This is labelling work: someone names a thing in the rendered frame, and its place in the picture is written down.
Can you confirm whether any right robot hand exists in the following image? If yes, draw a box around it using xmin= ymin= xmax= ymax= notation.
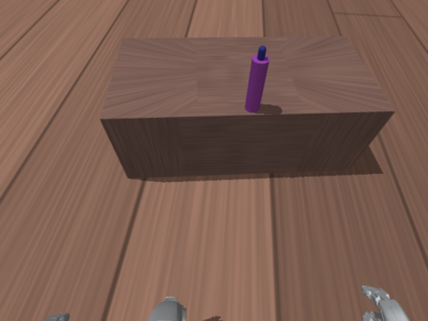
xmin=361 ymin=286 xmax=410 ymax=321

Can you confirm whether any bottle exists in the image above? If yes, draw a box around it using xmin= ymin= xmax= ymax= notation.
xmin=245 ymin=46 xmax=270 ymax=113

